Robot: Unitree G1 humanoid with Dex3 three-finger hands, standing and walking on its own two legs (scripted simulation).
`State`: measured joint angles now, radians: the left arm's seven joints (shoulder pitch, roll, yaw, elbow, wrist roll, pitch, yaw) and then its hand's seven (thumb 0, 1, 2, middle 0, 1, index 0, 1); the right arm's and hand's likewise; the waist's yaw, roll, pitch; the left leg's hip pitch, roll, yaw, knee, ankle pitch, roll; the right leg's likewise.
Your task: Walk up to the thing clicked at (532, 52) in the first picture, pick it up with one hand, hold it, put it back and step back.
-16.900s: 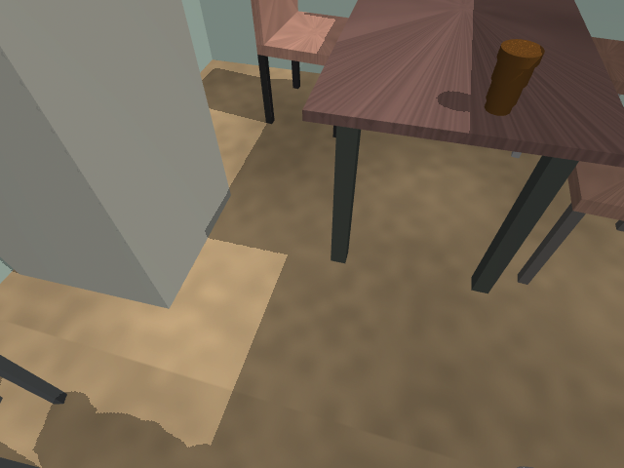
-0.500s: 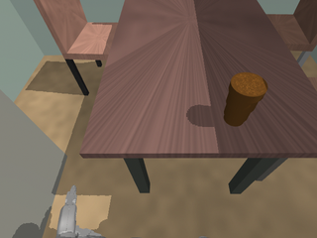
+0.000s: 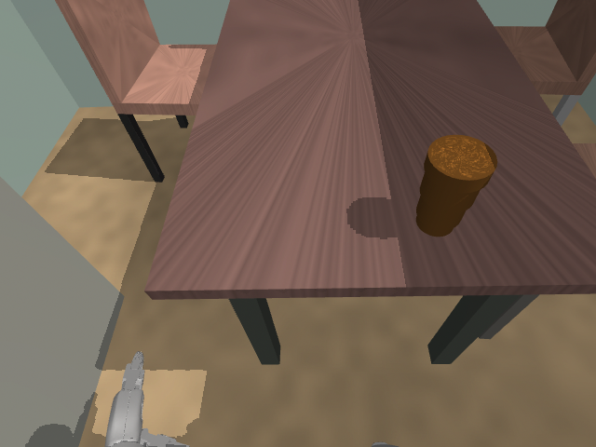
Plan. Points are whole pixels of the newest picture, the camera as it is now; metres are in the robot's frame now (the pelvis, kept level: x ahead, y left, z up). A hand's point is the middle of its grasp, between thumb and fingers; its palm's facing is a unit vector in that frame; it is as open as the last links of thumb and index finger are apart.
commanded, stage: approach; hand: right
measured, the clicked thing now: (446, 192) +0.45 -0.19 +0.06
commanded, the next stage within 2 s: close in in 0.44 s
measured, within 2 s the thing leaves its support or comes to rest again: neither
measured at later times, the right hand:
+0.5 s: hand (543, 205) +0.40 -0.30 +0.08, palm faces +0.06 +1.00 +0.05, open 17.7 cm
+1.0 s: hand (477, 202) +0.42 -0.22 +0.07, palm faces +0.14 +0.99 +0.02, open 17.7 cm
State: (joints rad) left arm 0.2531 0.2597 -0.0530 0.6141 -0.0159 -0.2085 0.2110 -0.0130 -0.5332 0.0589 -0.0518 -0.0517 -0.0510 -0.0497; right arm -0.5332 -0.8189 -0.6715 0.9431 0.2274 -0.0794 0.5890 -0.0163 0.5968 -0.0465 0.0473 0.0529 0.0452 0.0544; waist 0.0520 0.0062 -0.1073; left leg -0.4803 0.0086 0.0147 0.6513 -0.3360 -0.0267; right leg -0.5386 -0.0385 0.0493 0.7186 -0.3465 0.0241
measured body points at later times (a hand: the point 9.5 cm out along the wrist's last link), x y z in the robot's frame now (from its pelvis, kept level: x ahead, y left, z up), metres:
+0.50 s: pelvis -0.01 +0.01 -0.01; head +0.06 -0.02 +0.43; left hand +0.15 +0.27 -0.07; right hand +0.39 -0.35 +0.08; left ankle -0.01 +0.14 -0.72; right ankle +0.00 -0.13 -0.72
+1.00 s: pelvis -0.02 +0.00 -0.03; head +0.04 -0.01 +0.42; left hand +0.13 +0.28 -0.07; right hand +0.41 -0.27 +0.07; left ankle -0.01 +0.14 -0.72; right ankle +0.00 -0.13 -0.72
